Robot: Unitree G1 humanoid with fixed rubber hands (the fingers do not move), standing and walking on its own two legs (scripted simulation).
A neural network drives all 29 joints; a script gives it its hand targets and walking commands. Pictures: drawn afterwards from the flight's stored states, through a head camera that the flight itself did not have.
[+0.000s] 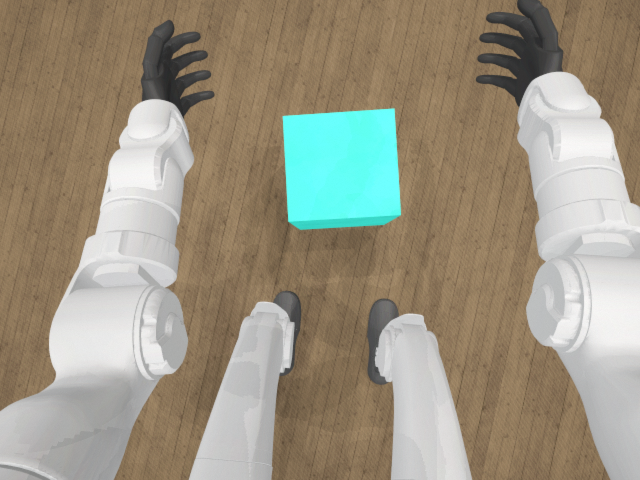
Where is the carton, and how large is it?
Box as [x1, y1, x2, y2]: [283, 109, 400, 229]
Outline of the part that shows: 394,109 283,116 288,221 300,229 384,224 400,214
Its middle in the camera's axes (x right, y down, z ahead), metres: +0.04 -0.14 +0.85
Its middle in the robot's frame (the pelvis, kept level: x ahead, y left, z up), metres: +0.51 +0.02 -0.52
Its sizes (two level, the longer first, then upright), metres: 0.210 0.200 0.250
